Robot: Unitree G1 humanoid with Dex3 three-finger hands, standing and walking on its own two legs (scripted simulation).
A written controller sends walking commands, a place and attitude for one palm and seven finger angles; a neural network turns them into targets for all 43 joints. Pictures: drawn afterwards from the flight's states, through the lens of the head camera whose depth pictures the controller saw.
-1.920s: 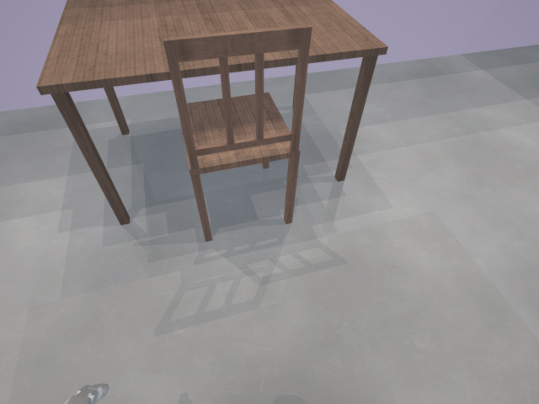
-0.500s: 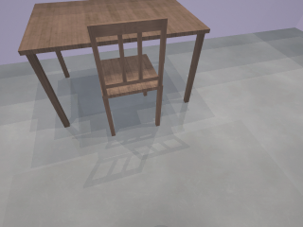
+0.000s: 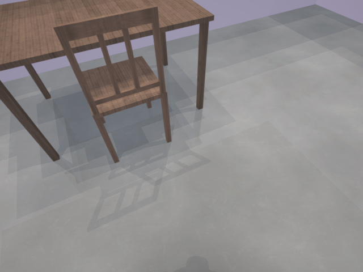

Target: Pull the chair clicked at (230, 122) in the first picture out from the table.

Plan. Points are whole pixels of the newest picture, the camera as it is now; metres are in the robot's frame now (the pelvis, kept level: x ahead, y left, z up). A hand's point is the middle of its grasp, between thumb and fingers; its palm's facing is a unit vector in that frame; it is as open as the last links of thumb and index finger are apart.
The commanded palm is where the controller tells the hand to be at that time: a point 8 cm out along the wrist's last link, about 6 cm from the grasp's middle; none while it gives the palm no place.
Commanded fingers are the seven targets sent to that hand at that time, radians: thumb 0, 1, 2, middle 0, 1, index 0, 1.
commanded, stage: walk to a spot facing it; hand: left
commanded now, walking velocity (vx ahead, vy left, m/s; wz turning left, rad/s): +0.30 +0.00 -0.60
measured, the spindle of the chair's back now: (109, 66) +0.91 +0.42 -0.08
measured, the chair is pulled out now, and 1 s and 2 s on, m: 0.00 0.00 0.00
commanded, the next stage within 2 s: none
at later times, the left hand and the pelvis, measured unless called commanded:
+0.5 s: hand out of the picture +0.09 +0.19 -0.15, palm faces -0.07 -0.97 -0.22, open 7.4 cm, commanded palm none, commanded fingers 0.00 0.90 0.90 -0.20 -0.30 -0.20 -0.30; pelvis +0.13 +0.00 +0.01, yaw -14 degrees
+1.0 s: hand (154, 150) +0.51 +0.15 -0.15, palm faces -0.51 -0.84 -0.19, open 7.4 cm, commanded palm none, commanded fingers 0.00 0.90 0.90 -0.20 -0.30 -0.20 -0.30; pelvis +0.31 +0.04 +0.01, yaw -33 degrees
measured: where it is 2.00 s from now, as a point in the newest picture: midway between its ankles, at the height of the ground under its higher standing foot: (186, 238)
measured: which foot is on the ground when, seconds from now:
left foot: down 0.00-0.04, up 0.06-0.58, down 0.60-1.00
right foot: down 0.00-0.60, up 0.62-1.00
